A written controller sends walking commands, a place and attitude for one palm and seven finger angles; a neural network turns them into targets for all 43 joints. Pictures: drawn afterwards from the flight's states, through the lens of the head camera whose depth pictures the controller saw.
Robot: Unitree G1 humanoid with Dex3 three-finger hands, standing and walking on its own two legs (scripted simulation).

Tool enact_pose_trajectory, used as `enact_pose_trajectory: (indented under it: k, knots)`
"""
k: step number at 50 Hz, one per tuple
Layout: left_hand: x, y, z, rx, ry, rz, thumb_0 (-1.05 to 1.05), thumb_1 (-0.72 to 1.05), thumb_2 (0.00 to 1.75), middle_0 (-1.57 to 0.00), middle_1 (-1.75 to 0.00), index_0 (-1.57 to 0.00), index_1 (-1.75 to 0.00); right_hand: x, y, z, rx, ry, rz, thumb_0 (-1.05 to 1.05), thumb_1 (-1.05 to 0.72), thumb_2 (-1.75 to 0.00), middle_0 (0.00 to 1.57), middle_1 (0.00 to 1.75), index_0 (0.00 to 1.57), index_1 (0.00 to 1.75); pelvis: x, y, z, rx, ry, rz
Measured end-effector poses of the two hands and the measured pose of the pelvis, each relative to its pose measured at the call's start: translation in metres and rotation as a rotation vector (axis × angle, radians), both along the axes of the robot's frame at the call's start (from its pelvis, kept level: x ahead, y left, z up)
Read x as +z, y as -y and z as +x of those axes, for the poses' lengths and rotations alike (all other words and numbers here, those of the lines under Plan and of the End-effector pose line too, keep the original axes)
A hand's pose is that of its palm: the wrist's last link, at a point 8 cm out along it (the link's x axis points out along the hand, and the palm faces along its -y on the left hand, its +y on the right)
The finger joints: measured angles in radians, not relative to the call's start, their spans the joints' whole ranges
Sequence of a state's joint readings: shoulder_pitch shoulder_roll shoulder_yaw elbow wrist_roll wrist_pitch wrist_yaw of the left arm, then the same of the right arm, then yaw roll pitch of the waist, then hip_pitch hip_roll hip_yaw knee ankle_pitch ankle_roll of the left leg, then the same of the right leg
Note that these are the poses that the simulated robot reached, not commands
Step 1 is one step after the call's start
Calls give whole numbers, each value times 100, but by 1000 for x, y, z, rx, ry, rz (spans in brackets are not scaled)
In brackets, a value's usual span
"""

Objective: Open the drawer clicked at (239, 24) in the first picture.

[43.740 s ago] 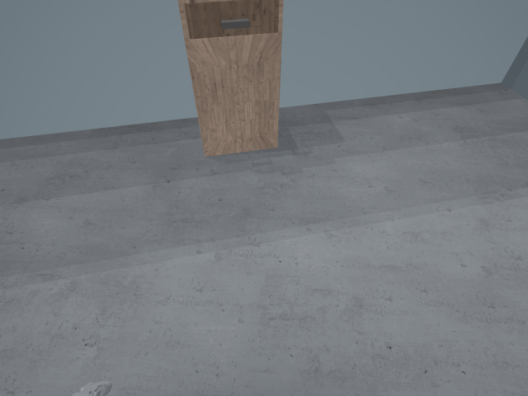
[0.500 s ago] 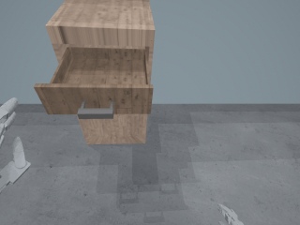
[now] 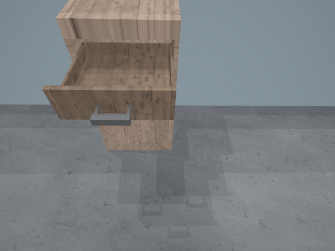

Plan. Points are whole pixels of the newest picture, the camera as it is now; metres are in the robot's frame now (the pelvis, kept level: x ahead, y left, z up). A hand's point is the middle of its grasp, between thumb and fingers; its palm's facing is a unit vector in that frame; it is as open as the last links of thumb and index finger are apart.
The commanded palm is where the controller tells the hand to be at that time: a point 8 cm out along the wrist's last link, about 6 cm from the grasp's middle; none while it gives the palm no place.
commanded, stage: let the arm hang, fingers relaxed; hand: left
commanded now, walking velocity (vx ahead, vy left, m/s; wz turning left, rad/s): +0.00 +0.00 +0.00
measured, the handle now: (112, 113) +0.50 +0.21 -0.02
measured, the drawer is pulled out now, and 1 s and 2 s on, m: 0.30 0.30 0.30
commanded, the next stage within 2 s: look to check the result in 0.60 s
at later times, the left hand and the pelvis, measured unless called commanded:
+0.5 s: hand out of the picture -0.01 +0.17 -0.17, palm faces +0.02 -0.98 -0.18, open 7.3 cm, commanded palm none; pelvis -0.02 +0.01 +0.00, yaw -2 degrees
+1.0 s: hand out of the picture -0.02 +0.18 -0.17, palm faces +0.02 -0.98 -0.19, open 7.3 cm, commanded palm none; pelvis -0.02 +0.01 +0.00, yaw -2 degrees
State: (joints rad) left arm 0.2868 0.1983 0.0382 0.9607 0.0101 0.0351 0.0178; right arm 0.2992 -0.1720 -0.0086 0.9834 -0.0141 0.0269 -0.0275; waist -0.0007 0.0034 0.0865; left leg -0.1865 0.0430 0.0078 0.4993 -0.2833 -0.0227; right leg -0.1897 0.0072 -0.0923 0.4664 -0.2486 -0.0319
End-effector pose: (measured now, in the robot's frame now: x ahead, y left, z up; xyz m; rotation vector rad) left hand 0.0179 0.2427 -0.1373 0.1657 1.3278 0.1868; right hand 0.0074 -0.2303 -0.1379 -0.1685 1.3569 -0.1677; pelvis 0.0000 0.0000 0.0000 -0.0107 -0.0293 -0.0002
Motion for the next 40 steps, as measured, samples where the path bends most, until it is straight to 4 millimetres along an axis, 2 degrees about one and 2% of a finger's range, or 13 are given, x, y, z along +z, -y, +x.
enact_pose_trajectory:
  k: [6,13,19,23,32,40]
  knots:
    - [8,-8,-21,6,-62,29,-1,93,90,-20,-30,-20,-30,-8,-15,-16,-18,-28,46,0,-91,-90,20,30,20,30,3,-5,-4,-12,12,6]
    - [6,2,-27,3,-66,6,0,91,90,-20,-30,-20,-30,-11,-29,-31,-27,-51,81,1,-91,-90,20,30,20,30,5,-7,-10,-20,19,11]
    - [0,17,-29,-5,-63,-38,0,91,90,-20,-30,-20,-30,-9,-33,-45,-48,-69,79,0,-91,-90,20,30,20,30,5,-7,-14,-26,21,13]
    - [-3,21,-34,-6,-77,-49,0,92,90,-20,-30,-20,-30,-7,-33,-55,-62,-84,72,0,-91,-90,20,30,20,30,5,-7,-16,-28,21,13]
    - [-5,21,-44,4,-101,-57,0,91,90,-20,-30,-20,-30,-6,-36,-70,-80,-117,67,0,-91,-90,20,30,20,30,5,-9,-19,-29,17,12]
    - [-4,17,-46,6,-108,-46,0,91,90,-20,-30,-20,-30,-7,-40,-70,-85,-116,75,0,-91,-90,20,30,20,30,5,-11,-19,-30,14,13]
